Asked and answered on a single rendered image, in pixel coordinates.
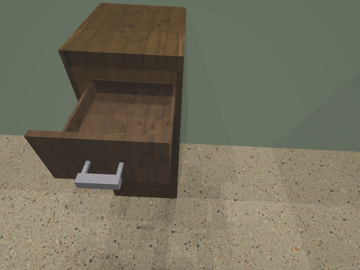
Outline handle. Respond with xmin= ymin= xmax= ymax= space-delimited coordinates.
xmin=74 ymin=161 xmax=124 ymax=190

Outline drawer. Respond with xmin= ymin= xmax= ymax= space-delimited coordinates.
xmin=24 ymin=79 xmax=176 ymax=183

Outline cabinet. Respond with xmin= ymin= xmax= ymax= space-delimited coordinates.
xmin=58 ymin=3 xmax=186 ymax=199

